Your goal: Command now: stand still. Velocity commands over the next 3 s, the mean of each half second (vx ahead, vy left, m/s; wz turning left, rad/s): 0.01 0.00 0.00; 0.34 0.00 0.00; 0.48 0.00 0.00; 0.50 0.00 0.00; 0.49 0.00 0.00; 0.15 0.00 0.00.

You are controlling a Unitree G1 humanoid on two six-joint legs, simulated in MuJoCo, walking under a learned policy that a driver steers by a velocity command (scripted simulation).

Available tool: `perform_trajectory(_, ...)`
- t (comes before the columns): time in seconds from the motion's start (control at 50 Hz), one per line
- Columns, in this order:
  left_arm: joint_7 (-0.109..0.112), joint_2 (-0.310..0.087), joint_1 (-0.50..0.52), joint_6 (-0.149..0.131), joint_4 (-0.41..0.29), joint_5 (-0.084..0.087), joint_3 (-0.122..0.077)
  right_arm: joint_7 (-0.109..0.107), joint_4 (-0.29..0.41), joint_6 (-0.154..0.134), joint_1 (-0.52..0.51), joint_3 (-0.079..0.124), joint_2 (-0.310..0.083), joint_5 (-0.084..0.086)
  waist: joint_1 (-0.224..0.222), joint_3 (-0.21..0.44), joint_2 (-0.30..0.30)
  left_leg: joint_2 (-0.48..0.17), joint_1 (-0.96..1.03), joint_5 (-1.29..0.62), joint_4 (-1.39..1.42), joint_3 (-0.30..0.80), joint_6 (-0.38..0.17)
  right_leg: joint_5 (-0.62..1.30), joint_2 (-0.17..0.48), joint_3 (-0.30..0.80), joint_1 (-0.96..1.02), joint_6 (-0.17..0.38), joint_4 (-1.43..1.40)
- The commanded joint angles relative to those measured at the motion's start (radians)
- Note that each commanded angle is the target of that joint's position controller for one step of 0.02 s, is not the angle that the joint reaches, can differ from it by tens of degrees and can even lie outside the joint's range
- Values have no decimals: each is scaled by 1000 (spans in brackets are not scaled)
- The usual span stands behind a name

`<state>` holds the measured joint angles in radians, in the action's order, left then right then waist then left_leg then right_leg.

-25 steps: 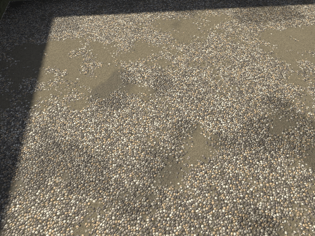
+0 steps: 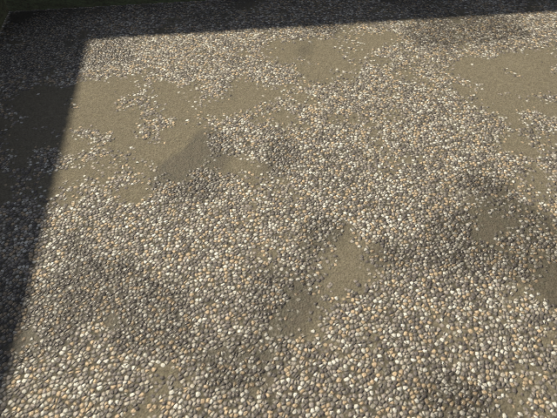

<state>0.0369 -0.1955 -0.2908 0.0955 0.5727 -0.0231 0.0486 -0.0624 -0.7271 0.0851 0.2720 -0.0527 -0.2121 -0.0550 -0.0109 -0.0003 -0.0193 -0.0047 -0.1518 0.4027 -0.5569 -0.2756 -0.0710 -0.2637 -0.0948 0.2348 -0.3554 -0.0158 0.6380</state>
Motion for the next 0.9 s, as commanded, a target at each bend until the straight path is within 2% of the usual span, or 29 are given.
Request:
perform_trajectory(0.02, 4, -83, 5, -12, -86, -2, -23, -1, 59, -12, -6, 23, -100, -1, 1, 5, -5, -123, 46, -242, 124, 109, -34, 165, 41, 2, -62, 79, -69)
perform_trajectory(0.44, 6, -88, -1, -12, -96, -2, -25, 4, 52, -11, 4, 22, -112, 0, 2, 5, 1, -120, 58, -273, 117, 99, -25, 184, 40, -3, -55, 83, -73)
perform_trajectory(0.46, 5, -73, -15, -10, -86, -3, -18, 8, 51, -16, 11, 11, -88, -8, 2, 26, 0, -120, 56, -193, 143, 99, -21, 139, 46, 6, -23, 81, -102)
perform_trajectory(0.48, 4, -65, 32, -12, -38, -7, -30, 35, 66, -7, -52, 20, -74, 25, -32, -14, 49, -117, 32, -306, 127, 102, 13, 118, 39, -39, -54, 58, -124)
perform_trajectory(0.5, 6, -56, 19, -13, -17, -8, -23, 49, 74, -8, -47, 15, -58, 27, -25, 17, 43, -114, 56, -292, 137, 97, 27, 110, 37, -31, -29, 55, -150)
perform_trajectory(0.52, 7, -50, 32, -14, 4, -3, -21, 57, 75, -12, -32, 13, -47, 28, -14, 17, 24, -105, 62, -243, 147, 95, 40, 131, 36, -23, -20, 57, -166)
perform_trajectory(0.54, 6, -51, 51, -14, 13, -1, -20, 58, 76, -15, -25, 17, -58, 25, -12, -1, 20, -101, 60, -220, 150, 92, 48, 151, 33, -20, -21, 60, -167)
perform_trajectory(0.56, 7, -52, 67, -15, 23, -1, -20, 59, 76, -18, -16, 22, -68, 27, -6, -3, 17, -98, 64, -212, 147, 91, 51, 170, 27, -29, -22, 65, -157)
perform_trajectory(0.58, 15, -46, 73, -10, 30, -3, -23, 48, 67, -22, 6, 33, -91, 37, -8, 12, 34, -105, 107, -245, 131, 89, 50, 202, 26, -61, -36, 79, -130)
perform_trajectory(0.6, 19, -45, 77, -9, 38, -2, -24, 43, 72, -23, 4, 34, -91, 40, -5, 14, 37, -116, 109, -279, 123, 85, 44, 193, 19, -86, -41, 80, -112)
perform_trajectory(0.68, 20, -35, 106, -15, 50, 2, -26, 37, 98, -19, -22, 31, -71, 42, -6, 12, 51, -133, 75, -323, 87, 78, 25, 180, 12, -131, -37, 89, -53)
perform_trajectory(0.9, 15, -39, 164, -24, 47, 2, -33, 35, 146, -21, -37, 24, -34, 33, -4, 56, 34, -105, -1, -315, -37, 69, 39, 400, 28, -146, 4, 111, 24)
